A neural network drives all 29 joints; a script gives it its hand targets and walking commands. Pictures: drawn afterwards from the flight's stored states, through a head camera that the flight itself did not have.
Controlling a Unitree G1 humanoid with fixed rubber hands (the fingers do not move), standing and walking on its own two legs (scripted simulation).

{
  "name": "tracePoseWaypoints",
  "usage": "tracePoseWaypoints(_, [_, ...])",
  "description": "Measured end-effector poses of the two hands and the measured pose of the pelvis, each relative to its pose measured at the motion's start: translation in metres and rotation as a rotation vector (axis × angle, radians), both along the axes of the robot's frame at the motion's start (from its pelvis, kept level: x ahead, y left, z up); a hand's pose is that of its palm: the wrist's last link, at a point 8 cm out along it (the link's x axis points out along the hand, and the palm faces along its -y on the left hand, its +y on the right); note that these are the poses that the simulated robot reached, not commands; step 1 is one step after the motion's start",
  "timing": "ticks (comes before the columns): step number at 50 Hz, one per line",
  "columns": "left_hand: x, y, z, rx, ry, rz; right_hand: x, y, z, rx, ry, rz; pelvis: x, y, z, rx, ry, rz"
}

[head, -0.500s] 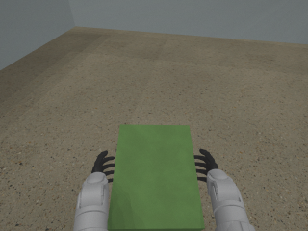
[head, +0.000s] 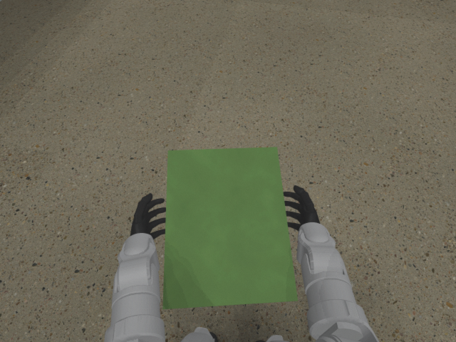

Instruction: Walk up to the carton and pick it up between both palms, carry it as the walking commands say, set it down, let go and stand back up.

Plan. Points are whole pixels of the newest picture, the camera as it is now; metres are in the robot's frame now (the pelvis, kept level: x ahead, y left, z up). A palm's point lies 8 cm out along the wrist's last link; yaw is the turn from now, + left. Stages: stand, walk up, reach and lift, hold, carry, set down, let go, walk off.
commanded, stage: set down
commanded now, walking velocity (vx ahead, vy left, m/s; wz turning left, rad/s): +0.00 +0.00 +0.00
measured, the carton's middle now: (225, 228) +0.36 +0.05 -0.11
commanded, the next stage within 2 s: none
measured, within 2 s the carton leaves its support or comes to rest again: neither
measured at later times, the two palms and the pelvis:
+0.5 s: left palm (157, 232) +0.35 +0.20 -0.12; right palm (296, 228) +0.38 -0.10 -0.12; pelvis -0.01 +0.01 -0.06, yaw -1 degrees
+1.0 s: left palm (166, 235) +0.37 +0.21 -0.21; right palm (287, 230) +0.41 -0.10 -0.21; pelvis -0.04 +0.01 -0.15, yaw -1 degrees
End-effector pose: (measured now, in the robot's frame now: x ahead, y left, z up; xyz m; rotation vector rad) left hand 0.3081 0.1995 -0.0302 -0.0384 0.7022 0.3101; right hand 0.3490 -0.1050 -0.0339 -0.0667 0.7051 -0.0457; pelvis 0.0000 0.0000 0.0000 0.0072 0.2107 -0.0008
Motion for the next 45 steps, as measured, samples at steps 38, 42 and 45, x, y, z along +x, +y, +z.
tracePoseWaypoints(38, [0.053,0.005,-0.138,-0.026,-0.007,-0.034,0.044,0.003,-0.135,0.017,-0.01,-0.05,-0.025,0.017,-0.107,0.001,0.429,-0.012])
tracePoseWaypoints(42, [0.057,0.005,-0.152,-0.021,-0.009,-0.034,0.049,0.003,-0.148,0.015,-0.014,-0.052,-0.029,0.016,-0.12,0.0,0.448,-0.012])
tracePoseWaypoints(45, [0.06,0.005,-0.162,-0.018,-0.009,-0.034,0.052,0.003,-0.159,0.013,-0.016,-0.053,-0.032,0.016,-0.13,-0.001,0.461,-0.012])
